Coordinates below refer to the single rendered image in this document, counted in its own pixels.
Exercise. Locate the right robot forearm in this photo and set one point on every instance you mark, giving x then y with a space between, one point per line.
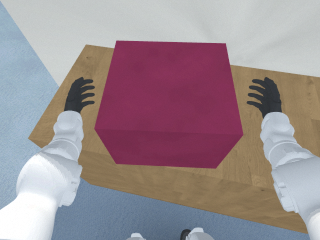
280 147

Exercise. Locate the left robot hand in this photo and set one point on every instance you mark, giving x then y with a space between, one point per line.
75 96

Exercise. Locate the pedestal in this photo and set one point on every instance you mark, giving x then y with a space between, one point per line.
241 186

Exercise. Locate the right robot hand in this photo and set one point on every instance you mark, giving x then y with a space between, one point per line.
270 100

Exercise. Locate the carton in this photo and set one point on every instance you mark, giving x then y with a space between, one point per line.
170 104

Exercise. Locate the left robot upper arm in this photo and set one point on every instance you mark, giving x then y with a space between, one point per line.
51 181

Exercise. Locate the right robot upper arm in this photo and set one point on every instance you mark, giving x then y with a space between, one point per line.
297 185

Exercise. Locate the right robot shin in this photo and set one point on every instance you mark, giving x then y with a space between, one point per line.
197 229

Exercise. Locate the left robot forearm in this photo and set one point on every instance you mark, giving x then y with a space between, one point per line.
66 142

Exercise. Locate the right robot foot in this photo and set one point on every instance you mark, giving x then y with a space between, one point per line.
184 234

